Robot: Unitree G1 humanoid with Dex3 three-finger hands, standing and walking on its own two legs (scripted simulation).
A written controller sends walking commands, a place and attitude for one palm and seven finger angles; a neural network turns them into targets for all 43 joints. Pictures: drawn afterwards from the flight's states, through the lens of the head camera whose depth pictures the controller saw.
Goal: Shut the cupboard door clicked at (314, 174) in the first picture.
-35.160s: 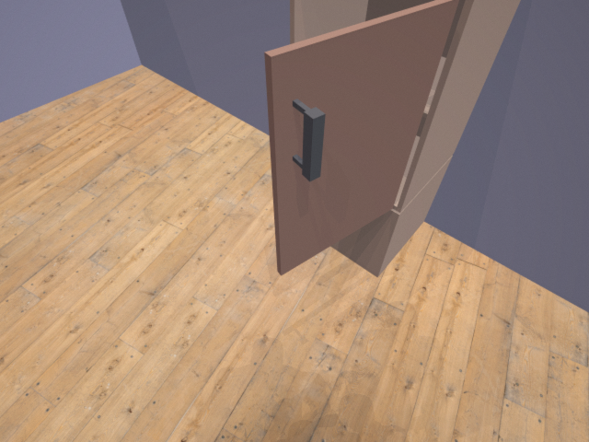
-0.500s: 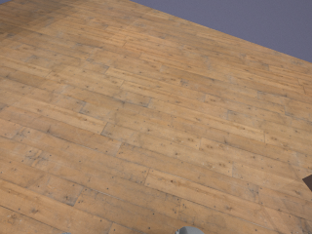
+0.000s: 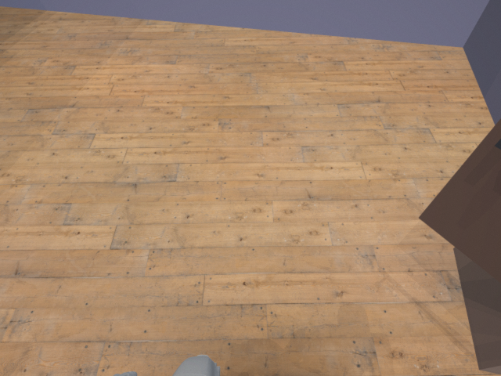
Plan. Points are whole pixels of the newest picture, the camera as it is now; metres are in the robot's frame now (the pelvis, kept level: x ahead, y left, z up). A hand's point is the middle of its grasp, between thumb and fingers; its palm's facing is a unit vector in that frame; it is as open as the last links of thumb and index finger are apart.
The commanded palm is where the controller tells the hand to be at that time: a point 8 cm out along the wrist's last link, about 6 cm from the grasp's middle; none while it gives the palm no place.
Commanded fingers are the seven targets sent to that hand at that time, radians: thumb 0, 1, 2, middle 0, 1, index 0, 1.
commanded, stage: turn to face it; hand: left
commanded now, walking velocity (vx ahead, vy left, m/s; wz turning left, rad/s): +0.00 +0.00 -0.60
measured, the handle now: out of the picture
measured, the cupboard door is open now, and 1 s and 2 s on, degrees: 48 48 48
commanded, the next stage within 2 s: take the last steps up to it in 1.34 s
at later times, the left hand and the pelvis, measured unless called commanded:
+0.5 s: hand (165, 356) +0.17 +0.18 -0.16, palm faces -0.29 -0.92 -0.27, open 7.4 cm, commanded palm none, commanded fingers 0.00 0.90 0.90 -0.20 -0.30 -0.20 -0.30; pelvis +0.01 +0.00 -0.02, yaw -19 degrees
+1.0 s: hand (182, 344) +0.20 +0.15 -0.19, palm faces -0.49 -0.85 -0.20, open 7.4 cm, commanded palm none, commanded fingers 0.00 0.90 0.90 -0.20 -0.30 -0.20 -0.30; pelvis +0.04 +0.01 -0.01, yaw -34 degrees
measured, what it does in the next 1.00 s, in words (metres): steps on the spot, turning right: left foot, then right foot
